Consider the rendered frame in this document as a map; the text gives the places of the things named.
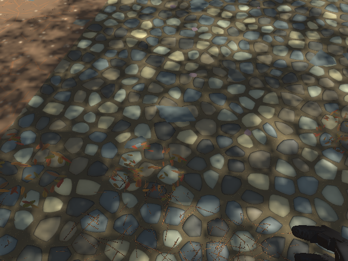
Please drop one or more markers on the robot right hand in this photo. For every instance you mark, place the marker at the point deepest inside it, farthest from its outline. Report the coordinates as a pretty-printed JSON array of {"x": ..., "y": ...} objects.
[{"x": 325, "y": 237}]

